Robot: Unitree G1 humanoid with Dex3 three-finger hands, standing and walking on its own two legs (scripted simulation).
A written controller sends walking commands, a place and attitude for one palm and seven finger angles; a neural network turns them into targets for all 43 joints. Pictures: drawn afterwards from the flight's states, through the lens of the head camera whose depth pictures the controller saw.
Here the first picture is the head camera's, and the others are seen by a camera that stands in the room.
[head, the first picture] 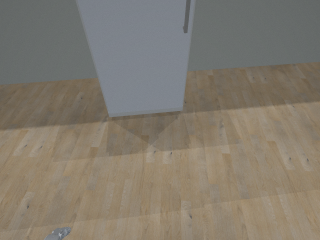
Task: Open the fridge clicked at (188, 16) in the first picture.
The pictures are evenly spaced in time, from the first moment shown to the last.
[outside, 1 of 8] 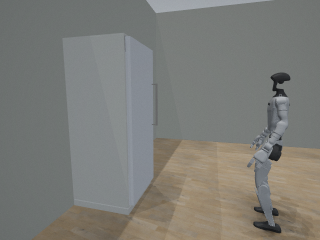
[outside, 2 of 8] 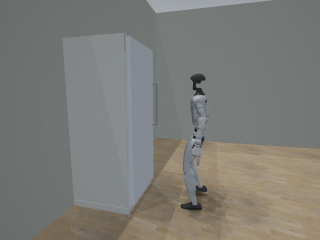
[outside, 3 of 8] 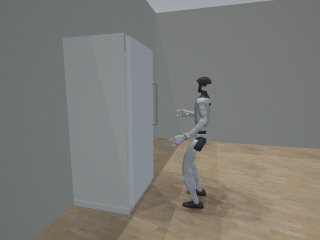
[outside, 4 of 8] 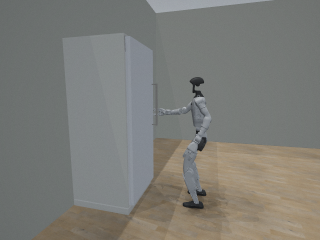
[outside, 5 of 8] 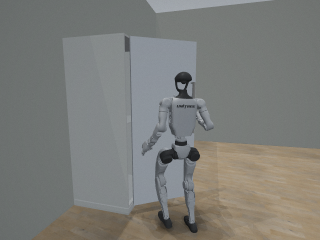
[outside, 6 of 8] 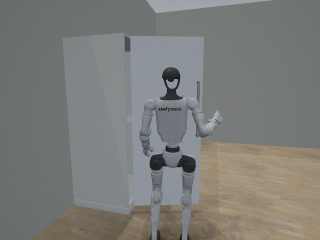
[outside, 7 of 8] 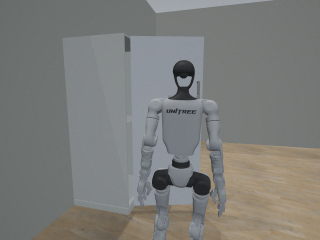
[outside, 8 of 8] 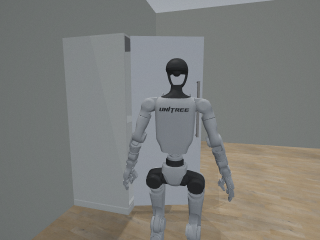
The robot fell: no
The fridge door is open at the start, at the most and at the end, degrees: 0 79 72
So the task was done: yes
